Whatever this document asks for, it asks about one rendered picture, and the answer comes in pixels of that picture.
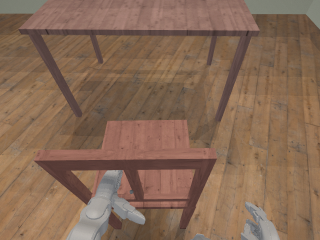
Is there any right robot hand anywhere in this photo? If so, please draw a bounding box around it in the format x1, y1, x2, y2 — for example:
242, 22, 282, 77
241, 201, 280, 240

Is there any chair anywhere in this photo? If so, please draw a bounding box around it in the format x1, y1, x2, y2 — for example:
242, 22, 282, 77
33, 119, 217, 230

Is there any table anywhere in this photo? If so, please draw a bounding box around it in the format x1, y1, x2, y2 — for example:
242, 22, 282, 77
18, 0, 260, 122

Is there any left robot hand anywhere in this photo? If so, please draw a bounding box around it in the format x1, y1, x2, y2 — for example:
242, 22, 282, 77
95, 170, 146, 225

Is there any right robot shin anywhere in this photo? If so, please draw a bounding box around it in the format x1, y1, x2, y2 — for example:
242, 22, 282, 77
194, 234, 205, 238

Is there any left robot forearm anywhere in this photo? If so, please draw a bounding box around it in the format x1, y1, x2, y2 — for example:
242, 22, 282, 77
66, 196, 112, 240

